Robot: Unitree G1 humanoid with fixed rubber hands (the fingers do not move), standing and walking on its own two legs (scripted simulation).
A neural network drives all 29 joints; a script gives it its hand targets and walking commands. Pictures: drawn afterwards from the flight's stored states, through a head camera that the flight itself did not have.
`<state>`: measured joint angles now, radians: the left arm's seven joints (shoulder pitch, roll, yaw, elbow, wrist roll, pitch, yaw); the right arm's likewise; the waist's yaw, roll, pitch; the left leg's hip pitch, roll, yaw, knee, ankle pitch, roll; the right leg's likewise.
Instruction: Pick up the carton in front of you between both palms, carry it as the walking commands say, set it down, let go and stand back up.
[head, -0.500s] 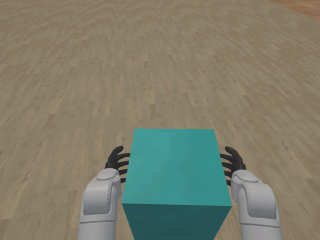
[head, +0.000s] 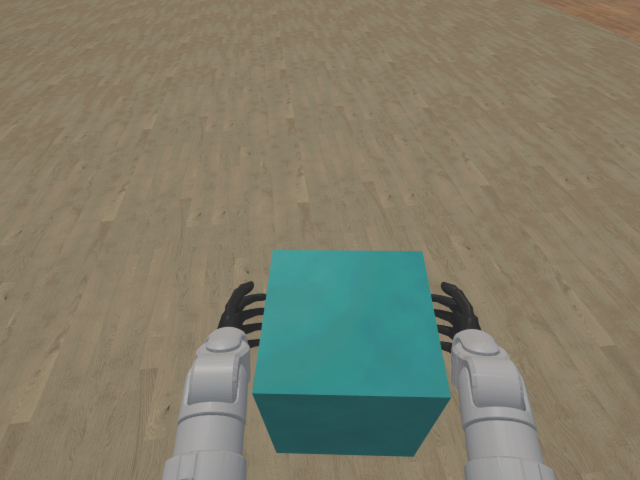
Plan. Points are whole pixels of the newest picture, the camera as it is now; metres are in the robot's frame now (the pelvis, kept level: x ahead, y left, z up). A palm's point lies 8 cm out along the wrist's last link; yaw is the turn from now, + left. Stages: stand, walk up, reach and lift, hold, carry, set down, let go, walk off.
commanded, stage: carry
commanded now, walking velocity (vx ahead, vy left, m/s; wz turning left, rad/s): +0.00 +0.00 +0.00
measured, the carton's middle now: (345, 357) +0.32 +0.00 -0.04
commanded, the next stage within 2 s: hold in 0.62 s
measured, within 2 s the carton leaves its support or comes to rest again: neither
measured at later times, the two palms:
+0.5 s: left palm (234, 352) +0.28 +0.14 +0.04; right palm (474, 355) +0.28 -0.16 +0.05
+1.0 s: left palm (253, 352) +0.27 +0.12 +0.05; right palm (506, 380) +0.24 -0.18 +0.05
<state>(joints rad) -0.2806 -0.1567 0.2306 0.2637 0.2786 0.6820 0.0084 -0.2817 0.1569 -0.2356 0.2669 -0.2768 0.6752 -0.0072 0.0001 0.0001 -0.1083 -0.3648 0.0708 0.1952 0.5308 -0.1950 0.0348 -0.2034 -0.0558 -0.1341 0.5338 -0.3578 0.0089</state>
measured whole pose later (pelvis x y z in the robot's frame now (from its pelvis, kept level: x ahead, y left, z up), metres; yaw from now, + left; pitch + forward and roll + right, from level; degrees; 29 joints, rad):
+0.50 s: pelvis -0.02 +0.00 +0.00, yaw +0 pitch +2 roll +0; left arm -0.25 -0.15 0.19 0.20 0.26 0.74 0.02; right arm -0.25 0.15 -0.20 0.21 -0.25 0.73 -0.02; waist 0.00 0.00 -0.11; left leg -0.38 0.08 0.19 0.51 -0.16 0.03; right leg -0.23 -0.05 -0.13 0.54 -0.34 0.00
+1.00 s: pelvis -0.03 +0.00 +0.01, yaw -6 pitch -8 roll +0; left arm -0.28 -0.16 0.21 0.23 0.30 0.73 0.01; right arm -0.29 0.16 -0.25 0.29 -0.28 0.67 0.01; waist 0.00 -0.04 0.06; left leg -0.14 0.01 0.03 0.38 -0.11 0.00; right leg -0.04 0.01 0.04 0.42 -0.25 -0.01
